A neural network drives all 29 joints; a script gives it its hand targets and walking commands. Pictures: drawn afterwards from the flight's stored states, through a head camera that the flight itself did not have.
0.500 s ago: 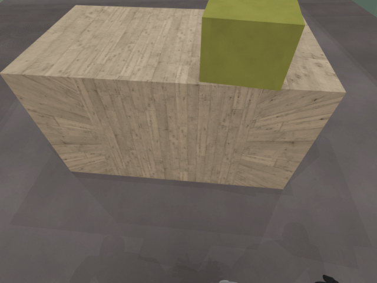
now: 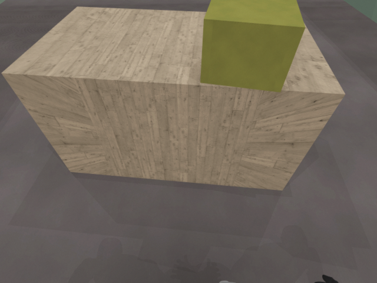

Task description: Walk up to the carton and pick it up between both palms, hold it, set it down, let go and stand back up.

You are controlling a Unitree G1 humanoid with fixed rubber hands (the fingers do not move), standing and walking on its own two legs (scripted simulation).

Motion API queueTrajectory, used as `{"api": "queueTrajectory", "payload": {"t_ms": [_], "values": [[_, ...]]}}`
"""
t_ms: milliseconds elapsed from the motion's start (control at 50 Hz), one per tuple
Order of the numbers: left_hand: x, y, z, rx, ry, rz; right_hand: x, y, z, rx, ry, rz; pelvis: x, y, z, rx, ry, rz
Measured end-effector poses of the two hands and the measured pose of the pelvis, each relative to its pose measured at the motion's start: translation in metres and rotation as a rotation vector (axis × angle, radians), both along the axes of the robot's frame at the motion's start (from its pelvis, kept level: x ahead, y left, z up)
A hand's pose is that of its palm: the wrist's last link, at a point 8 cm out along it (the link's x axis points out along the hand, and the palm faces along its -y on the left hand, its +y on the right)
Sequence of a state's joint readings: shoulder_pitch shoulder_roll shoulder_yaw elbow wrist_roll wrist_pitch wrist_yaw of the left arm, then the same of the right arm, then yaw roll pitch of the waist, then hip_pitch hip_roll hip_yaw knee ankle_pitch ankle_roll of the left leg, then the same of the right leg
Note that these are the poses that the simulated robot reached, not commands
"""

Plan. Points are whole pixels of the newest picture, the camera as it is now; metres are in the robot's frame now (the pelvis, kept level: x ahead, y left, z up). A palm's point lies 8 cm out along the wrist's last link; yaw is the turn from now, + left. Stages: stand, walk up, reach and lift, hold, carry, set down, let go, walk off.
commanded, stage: walk up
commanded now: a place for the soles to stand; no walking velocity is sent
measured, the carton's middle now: (246, 42) +0.90 -0.20 +0.08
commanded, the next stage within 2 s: none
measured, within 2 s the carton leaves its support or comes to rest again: neither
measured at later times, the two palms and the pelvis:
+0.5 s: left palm out of the picture +0.08 +0.31 -0.09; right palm out of the picture +0.10 -0.32 -0.09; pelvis +0.00 +0.00 +0.00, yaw -1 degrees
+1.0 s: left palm out of the picture +0.08 +0.32 -0.10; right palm out of the picture +0.10 -0.31 -0.09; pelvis +0.00 +0.01 +0.00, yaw -1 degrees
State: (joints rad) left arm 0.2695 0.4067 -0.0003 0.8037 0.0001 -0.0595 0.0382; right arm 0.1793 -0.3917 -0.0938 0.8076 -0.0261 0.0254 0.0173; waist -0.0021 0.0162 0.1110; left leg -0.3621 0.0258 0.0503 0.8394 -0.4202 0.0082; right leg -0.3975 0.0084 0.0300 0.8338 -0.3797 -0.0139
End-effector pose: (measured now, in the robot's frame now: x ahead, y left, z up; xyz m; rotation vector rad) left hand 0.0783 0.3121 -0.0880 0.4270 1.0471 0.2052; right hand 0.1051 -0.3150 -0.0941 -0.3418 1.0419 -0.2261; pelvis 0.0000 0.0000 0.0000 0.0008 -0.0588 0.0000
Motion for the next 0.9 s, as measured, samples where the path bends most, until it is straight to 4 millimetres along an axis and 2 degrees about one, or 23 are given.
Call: {"api": "queueTrajectory", "payload": {"t_ms": [180, 320, 480, 620, 740, 900], "values": [[0.003, -0.002, -0.003, -0.006, -0.003, -0.007, -0.001, -0.002, 0.002, -0.006, -0.006, -0.004, 0.0, -0.001, -0.001, -0.006, -0.003, -0.007], [-0.002, 0.006, -0.003, -0.007, -0.004, 0.0, -0.001, 0.006, 0.002, -0.006, -0.006, 0.003, -0.002, 0.006, -0.001, -0.006, -0.004, 0.001], [0.003, -0.001, -0.005, -0.011, -0.009, -0.013, -0.003, -0.001, 0.003, -0.012, -0.01, -0.007, -0.002, 0.001, -0.002, -0.011, -0.006, -0.011], [-0.001, 0.008, -0.004, -0.01, -0.004, -0.005, -0.001, 0.007, 0.004, -0.012, -0.009, 0.002, -0.002, 0.008, -0.001, -0.012, -0.004, -0.003], [0.004, 0.003, -0.006, -0.011, -0.008, -0.018, -0.002, 0.001, 0.005, -0.016, -0.013, -0.007, -0.002, 0.003, -0.002, -0.016, -0.005, -0.014], [0.001, 0.014, -0.007, -0.013, -0.003, -0.01, 0.0, 0.012, 0.006, -0.019, -0.012, 0.001, -0.002, 0.014, -0.001, -0.018, -0.003, -0.007]]}}
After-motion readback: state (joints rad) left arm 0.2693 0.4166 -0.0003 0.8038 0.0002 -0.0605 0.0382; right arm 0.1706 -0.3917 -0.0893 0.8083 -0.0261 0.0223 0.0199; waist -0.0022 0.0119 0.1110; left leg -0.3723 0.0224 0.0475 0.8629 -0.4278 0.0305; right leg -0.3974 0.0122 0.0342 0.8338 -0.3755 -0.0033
